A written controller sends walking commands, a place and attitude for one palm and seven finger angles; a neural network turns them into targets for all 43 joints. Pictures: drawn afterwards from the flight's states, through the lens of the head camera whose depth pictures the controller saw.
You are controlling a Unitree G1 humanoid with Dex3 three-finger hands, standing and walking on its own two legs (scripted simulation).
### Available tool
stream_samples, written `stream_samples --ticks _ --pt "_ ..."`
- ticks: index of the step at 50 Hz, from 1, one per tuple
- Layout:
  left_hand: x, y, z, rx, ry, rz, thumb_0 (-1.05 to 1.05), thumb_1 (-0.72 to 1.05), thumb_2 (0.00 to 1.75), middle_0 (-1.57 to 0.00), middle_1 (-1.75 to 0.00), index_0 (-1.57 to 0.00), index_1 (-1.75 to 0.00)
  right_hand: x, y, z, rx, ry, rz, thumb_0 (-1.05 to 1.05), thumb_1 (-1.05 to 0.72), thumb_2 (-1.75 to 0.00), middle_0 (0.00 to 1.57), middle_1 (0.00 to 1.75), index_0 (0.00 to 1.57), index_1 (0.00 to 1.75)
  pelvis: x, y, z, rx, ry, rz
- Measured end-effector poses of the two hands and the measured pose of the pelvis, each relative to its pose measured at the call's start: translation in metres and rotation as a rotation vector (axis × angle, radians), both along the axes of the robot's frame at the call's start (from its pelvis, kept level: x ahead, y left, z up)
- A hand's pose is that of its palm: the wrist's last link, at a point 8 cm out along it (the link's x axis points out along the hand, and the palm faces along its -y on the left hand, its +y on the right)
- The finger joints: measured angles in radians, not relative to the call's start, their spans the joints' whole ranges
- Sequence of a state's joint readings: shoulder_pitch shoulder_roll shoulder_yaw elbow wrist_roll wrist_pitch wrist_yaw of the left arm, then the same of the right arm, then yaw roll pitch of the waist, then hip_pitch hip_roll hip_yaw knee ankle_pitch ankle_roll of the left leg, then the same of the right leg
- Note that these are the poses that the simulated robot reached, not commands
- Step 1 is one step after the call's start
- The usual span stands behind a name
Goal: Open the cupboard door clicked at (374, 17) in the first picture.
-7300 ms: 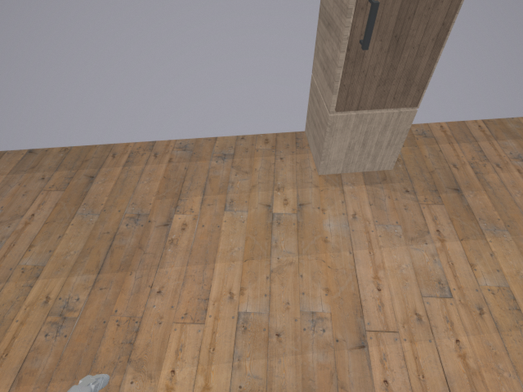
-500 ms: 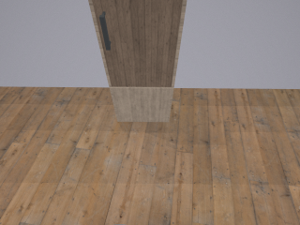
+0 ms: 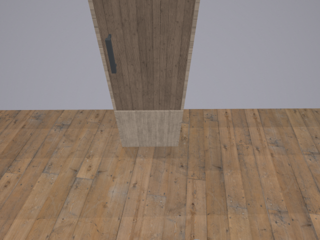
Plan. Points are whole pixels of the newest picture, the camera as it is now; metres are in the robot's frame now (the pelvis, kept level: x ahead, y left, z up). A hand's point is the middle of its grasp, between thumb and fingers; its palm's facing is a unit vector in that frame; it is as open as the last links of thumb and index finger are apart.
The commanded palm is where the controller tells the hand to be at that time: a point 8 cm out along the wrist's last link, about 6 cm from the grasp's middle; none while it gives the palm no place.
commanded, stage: take the last steps up to it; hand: left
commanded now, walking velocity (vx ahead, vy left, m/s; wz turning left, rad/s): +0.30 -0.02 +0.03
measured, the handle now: (111, 54) +0.83 +0.23 +0.03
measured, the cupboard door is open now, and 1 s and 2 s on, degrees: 0 0 0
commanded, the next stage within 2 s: come to a stop and stand still in 0.70 s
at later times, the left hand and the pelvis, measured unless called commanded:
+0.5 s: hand out of the picture +0.09 +0.15 -0.18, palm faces +0.14 -0.98 -0.17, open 7.3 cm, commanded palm none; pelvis +0.16 -0.01 -0.01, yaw +3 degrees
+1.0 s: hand (108, 179) +0.35 +0.19 -0.18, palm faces +0.04 -0.97 -0.25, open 7.3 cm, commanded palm none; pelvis +0.30 +0.00 -0.01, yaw +1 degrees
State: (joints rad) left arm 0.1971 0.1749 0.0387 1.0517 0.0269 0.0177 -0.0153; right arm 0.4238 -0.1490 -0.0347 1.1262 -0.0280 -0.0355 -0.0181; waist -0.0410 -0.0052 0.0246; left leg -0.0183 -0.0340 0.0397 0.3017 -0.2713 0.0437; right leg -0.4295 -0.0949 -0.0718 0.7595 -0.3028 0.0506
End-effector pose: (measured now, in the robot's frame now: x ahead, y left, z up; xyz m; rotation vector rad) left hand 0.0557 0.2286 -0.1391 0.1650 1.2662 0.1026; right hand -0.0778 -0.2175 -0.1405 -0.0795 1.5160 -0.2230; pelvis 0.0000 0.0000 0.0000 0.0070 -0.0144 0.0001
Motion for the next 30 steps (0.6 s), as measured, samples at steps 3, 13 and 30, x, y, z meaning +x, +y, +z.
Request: stream_samples --ticks 3,13,30 --pt "0.043 -0.018 0.002 0.008 -0.057 -0.033 0.01 0.91 0.9 -0.19 -0.29 -0.2 -0.3 -0.009 -0.006 -0.007 0.028 0.07 -0.032 0.01 -0.91 -0.89 0.2 0.3 0.2 0.29 0.018 -0.014 -0.005 0.004 0.003 -0.006" --pt "0.079 -0.041 0.009 0.051 -0.119 0.075 -0.01 0.95 0.9 -0.2 -0.29 -0.21 -0.3 0.097 -0.047 -0.015 0.041 0.0 0.034 0.01 -0.91 -0.89 0.19 0.3 0.2 0.29 0.077 -0.043 -0.005 -0.011 -0.004 0.028" --pt "0.037 -0.017 -0.031 -0.065 0.301 0.209 0.01 0.91 0.9 -0.2 -0.29 -0.2 -0.3 0.395 0.005 0.001 -0.032 -0.435 0.257 0.0 -0.91 -0.89 0.19 0.3 0.19 0.29 0.194 0.011 -0.022 -0.027 -0.02 0.032"
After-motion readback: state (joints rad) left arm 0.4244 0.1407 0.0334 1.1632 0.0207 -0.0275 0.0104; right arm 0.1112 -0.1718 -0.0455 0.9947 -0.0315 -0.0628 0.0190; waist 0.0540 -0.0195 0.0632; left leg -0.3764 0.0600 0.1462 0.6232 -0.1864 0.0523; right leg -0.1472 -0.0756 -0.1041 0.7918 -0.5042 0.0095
